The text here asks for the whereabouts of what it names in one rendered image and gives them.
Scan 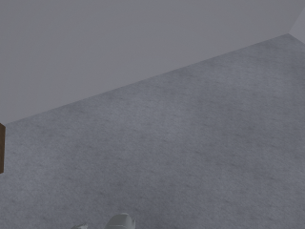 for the left robot thigh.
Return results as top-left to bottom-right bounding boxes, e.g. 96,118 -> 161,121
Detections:
103,214 -> 135,229

